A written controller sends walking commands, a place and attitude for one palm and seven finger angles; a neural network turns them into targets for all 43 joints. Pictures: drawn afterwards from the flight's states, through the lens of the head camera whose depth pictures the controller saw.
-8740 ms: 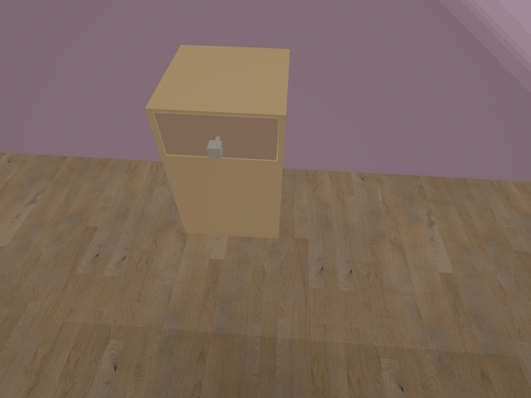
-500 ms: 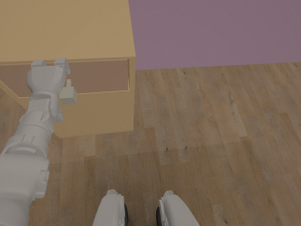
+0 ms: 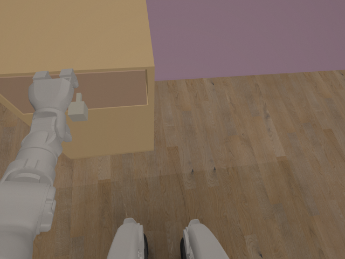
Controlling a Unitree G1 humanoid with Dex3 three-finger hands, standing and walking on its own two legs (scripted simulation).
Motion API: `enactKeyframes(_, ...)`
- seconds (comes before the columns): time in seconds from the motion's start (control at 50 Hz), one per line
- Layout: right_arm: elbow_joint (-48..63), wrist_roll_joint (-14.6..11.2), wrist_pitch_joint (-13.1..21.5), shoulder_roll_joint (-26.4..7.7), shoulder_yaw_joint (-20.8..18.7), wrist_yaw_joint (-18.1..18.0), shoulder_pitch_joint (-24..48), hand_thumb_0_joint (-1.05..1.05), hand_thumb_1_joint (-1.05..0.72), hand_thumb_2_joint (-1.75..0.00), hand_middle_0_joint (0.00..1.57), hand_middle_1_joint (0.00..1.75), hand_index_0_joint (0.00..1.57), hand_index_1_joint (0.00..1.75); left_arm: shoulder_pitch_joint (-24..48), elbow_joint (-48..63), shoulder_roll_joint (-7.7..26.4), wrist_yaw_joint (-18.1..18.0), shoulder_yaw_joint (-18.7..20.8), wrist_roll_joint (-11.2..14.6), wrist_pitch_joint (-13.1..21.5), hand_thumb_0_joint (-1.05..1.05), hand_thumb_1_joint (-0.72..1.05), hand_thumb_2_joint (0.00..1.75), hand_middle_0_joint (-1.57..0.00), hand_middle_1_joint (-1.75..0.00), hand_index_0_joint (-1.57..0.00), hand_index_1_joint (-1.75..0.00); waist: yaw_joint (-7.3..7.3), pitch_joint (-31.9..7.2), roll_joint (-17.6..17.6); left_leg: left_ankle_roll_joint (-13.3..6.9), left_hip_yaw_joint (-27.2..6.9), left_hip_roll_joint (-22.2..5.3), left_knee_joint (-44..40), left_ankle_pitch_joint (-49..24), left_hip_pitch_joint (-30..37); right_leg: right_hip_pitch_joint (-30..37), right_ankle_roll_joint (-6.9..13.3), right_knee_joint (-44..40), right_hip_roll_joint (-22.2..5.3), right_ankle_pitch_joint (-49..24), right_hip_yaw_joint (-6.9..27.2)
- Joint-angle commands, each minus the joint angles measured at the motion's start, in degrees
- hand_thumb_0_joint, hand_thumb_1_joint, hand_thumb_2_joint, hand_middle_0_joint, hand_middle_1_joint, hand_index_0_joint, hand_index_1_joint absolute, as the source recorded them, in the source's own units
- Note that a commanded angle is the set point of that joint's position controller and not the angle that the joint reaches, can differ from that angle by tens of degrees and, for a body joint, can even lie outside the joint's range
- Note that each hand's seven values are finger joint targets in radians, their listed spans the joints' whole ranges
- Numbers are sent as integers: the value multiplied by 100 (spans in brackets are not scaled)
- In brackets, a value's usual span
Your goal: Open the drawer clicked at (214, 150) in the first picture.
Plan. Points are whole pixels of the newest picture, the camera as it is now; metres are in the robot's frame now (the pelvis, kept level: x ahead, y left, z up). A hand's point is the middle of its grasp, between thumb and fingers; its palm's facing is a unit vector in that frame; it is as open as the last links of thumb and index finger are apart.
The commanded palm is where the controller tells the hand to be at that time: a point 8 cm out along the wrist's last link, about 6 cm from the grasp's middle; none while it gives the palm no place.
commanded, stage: move the hooked fingers above the handle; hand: left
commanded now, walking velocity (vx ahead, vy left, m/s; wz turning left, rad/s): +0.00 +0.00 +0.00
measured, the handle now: (78, 105) +0.53 +0.23 -0.10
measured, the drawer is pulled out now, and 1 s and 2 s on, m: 0.00 0.00 0.00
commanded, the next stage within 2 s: lower the fingers behind the handle in 0.26 s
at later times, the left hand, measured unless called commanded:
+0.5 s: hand (60, 113) +0.47 +0.25 -0.04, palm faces -0.12 -0.03 -0.99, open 13.8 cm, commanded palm +0.47 +0.23 +0.02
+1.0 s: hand (68, 118) +0.47 +0.25 -0.07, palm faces -0.06 -0.02 -1.00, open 13.8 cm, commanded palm +0.47 +0.22 -0.02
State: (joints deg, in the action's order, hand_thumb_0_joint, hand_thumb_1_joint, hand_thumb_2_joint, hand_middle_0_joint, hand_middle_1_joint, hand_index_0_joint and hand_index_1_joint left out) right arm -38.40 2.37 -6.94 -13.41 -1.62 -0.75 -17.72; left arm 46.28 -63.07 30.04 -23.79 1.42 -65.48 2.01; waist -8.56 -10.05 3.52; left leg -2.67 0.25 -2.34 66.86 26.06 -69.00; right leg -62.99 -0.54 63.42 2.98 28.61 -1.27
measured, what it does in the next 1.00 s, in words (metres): stands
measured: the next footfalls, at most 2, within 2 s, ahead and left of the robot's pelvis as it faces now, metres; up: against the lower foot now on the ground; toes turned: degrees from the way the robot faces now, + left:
none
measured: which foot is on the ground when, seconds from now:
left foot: down 0.00-1.00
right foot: down 0.00-1.00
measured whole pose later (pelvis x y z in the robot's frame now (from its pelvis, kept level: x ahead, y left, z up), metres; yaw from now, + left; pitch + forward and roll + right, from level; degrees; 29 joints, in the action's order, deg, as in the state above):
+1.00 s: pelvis -0.01 +0.00 -0.03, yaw +0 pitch +30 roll -5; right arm -39.6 3.3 -6.4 -13.2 -1.5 -0.1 -16.3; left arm 46.5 -64.1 29.5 -27.1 1.7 -67.3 4.5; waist -8.3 -11.5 3.6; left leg -2.9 -0.5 -2.2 74.4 27.9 -77.0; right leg -70.6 -0.7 71.0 2.8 30.9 -2.1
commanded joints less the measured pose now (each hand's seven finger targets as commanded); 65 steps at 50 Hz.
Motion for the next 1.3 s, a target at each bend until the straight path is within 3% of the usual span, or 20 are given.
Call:
enactKeyframes(0.0,191,32,58,-1044,-434,-61,-967,0,-90,-90,20,30,20,30,2034,1185,974,-88,54,142,212,0,-50,30,-30,-120,-30,-120,-84,-2946,493,8,-250,38,-652,-2307,3379,560,291,-862,145,-1581,-185)
enactKeyframes(0.04,139,36,64,-1021,-445,-73,-967,0,-90,-90,20,30,20,30,2038,1127,881,-64,11,161,296,0,-50,30,-30,-120,-30,-120,-131,-2786,379,-15,-256,44,-631,-2260,3235,541,298,-866,133,-1605,-173)
enactKeyframes(0.08,113,43,47,-1053,-433,-84,-978,0,-90,-90,20,30,20,30,2048,1073,1066,-133,136,116,357,0,-50,30,-30,-120,-30,-120,-108,-2576,298,-18,-243,57,-626,-2050,3000,511,301,-855,132,-1468,-175)
enactKeyframes(0.1,125,40,53,-1051,-428,-82,-973,0,-90,-90,20,30,20,30,2111,1076,1078,-180,129,68,383,0,-50,30,-30,-120,-30,-120,-141,-2605,277,-36,-229,64,-605,-2021,2933,478,290,-847,129,-1464,-155)
enactKeyframes(0.2,192,66,19,-1069,-422,-51,-912,0,-90,-90,20,30,20,30,2089,1206,1571,-470,549,-51,387,0,-50,30,-30,-120,-30,-120,45,-2954,560,-1,-214,76,-519,-2303,2994,559,311,-678,130,-1637,-144)
enactKeyframes(0.26,206,55,-8,-1079,-430,-11,-898,0,-90,-90,20,30,20,30,2108,1268,1531,-541,519,-50,248,0,-50,30,-30,-120,-30,-120,64,-3137,727,36,-230,59,-542,-2527,3239,560,308,-647,141,-1761,-167)
enactKeyframes(0.28,223,69,-8,-1072,-444,13,-905,0,-90,-90,20,30,20,30,1928,1222,1318,-526,413,23,176,0,-50,30,-30,-120,-30,-120,106,-3154,759,40,-219,80,-563,-2565,3313,657,321,-691,148,-1792,-191)
enactKeyframes(0.34,204,42,-27,-1086,-446,1,-910,0,-90,-90,20,30,20,30,1961,1169,1264,-392,329,86,79,0,-50,30,-30,-120,-30,-120,1,-3119,473,14,-223,59,-610,-2546,3311,770,287,-769,142,-1891,-174)
enactKeyframes(0.44,112,41,35,-1073,-429,-83,-902,0,-90,-90,20,30,20,30,2181,1013,987,-158,7,111,282,0,-50,30,-30,-120,-30,-120,-205,-2533,302,-22,-262,53,-585,-1970,2966,407,287,-831,125,-1449,-160)
enactKeyframes(0.58,153,118,38,-1078,-429,-32,-865,0,-90,-90,20,30,20,30,1897,1104,1402,-426,495,-75,599,0,-50,30,-30,-120,-30,-120,62,-2877,632,42,-335,41,-266,-2247,2844,0,349,-360,143,-1395,-218)
enactKeyframes(0.76,166,129,-12,-1113,-489,62,-839,0,-90,-90,20,30,20,30,2173,1332,1179,-681,374,-99,225,0,-50,30,-30,-120,-30,-120,-11,-3432,683,96,-486,-41,-169,-2445,3238,-209,305,-170,138,-1409,-277)
enactKeyframes(0.78,149,125,-3,-1092,-480,62,-830,0,-90,-90,20,30,20,30,2060,1207,1012,-646,265,-25,181,0,-50,30,-30,-120,-30,-120,-38,-3281,637,74,-452,-17,-171,-2270,3139,-179,311,-244,146,-1336,-277)
enactKeyframes(0.88,59,119,80,-1108,-407,-13,-813,0,-90,-90,20,30,20,30,2425,947,1237,-601,264,-97,231,0,-50,30,-30,-120,-30,-120,-183,-2830,505,16,-426,18,-82,-1561,2532,-455,304,-181,121,-941,-259)
enactKeyframes(0.92,91,131,113,-1111,-372,-23,-792,0,-90,-90,20,30,20,30,2473,1008,1461,-607,387,-134,296,0,-50,30,-30,-120,-30,-120,-103,-2934,657,24,-408,36,-21,-1490,2399,-455,325,-95,122,-890,-237)
enactKeyframes(0.94,102,132,129,-1096,-387,-12,-768,0,-90,-90,20,30,20,30,2497,1021,1316,-593,301,-133,307,0,-50,30,-30,-120,-30,-120,-130,-2985,762,34,-444,28,-19,-1538,2520,-591,334,-52,123,-874,-254)
enactKeyframes(1.02,154,134,145,-1101,-367,22,-792,0,-90,-90,20,30,20,30,2264,717,1208,-573,254,-118,232,0,-50,30,-30,-120,-30,-120,-115,-2955,661,33,-427,26,106,-1460,2277,-674,328,59,133,-827,-277)
enactKeyframes(1.12,181,114,146,-1115,-344,23,-805,0,-90,-90,20,30,20,30,2213,761,1405,-472,352,-94,235,0,-50,30,-30,-120,-30,-120,-108,-3034,484,-14,-355,32,298,-1434,1954,-575,306,160,148,-902,-236)
enactKeyframes(1.18,181,124,150,-1127,-363,9,-825,0,-90,-90,20,30,20,30,2148,1019,1549,-480,480,-112,342,0,-50,30,-30,-120,-30,-120,-11,-3384,662,6,-401,26,372,-1594,2111,-618,319,286,140,-955,-238)
enactKeyframes(1.22,150,114,144,-1104,-350,32,-808,0,-90,-90,20,30,20,30,2119,792,1333,-509,308,-140,273,0,-50,30,-30,-120,-30,-120,-89,-2993,614,10,-383,25,382,-1389,1887,-776,317,274,145,-811,-262)
enactKeyframes(1.28,139,112,164,-1139,-334,29,-831,0,-90,-90,20,30,20,30,2115,644,1472,-527,382,-106,210,0,-50,30,-30,-120,-30,-120,-110,-2998,463,-22,-356,40,466,-1228,1647,-782,297,307,138,-749,-242)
